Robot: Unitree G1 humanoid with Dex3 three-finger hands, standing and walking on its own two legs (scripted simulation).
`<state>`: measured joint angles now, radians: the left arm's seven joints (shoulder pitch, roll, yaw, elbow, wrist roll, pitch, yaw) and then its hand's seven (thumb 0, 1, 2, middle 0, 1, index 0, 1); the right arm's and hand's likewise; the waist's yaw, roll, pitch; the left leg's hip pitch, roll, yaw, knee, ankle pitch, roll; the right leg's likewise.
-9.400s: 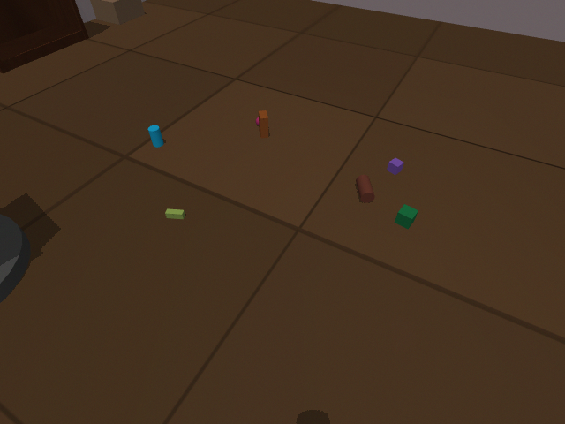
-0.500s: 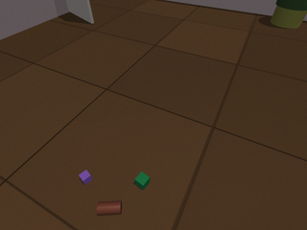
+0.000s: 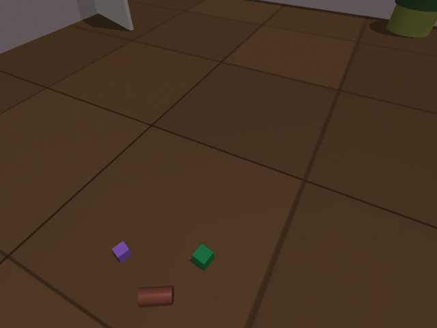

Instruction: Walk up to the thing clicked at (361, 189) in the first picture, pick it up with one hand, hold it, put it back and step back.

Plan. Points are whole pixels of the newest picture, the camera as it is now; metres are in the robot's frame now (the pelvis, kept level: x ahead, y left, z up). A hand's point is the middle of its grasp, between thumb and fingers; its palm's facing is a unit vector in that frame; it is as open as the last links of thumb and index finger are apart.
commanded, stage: stand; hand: left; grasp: from above
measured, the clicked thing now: (156, 295) +0.43 +0.27 -0.75
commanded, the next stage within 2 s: rise first in 0.78 s
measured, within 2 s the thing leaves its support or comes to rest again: neither
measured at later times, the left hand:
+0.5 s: hand out of the picture +0.08 +0.25 -0.16, palm faces -0.03 -0.94 -0.35, open 7.4 cm
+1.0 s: hand out of the picture +0.11 +0.25 -0.16, palm faces +0.06 -0.94 -0.33, open 7.7 cm
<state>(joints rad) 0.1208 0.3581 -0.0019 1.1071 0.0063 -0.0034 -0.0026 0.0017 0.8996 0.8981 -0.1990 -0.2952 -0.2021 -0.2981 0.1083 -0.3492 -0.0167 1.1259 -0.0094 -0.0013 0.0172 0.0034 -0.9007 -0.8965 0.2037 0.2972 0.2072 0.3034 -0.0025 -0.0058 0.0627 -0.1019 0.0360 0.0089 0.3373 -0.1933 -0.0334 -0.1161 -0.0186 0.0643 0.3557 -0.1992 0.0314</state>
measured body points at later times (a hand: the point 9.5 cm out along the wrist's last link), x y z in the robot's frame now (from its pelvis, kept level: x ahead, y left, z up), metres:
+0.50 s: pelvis +0.01 +0.00 +0.00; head +0.02 +0.00 +0.45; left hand +0.08 +0.30 -0.13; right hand +0.08 -0.30 -0.13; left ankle +0.00 +0.14 -0.75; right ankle +0.00 -0.14 -0.75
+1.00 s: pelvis -0.01 +0.00 -0.01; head +0.03 +0.00 +0.44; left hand +0.11 +0.30 -0.13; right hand +0.09 -0.29 -0.13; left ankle +0.00 +0.14 -0.75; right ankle +0.00 -0.14 -0.75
